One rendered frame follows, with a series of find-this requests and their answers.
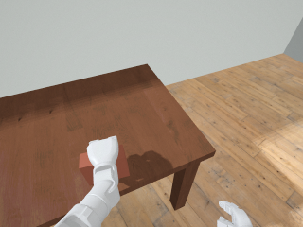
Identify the sponge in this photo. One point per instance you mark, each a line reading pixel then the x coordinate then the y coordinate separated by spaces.
pixel 87 169

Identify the right robot hand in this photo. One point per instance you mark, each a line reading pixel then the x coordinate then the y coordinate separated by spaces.
pixel 239 217

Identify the table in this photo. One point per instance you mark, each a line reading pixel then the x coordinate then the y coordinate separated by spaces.
pixel 44 131

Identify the left robot hand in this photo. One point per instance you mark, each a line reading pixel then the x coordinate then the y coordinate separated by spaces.
pixel 103 151

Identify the left robot forearm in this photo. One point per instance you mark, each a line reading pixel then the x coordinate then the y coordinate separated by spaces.
pixel 97 204

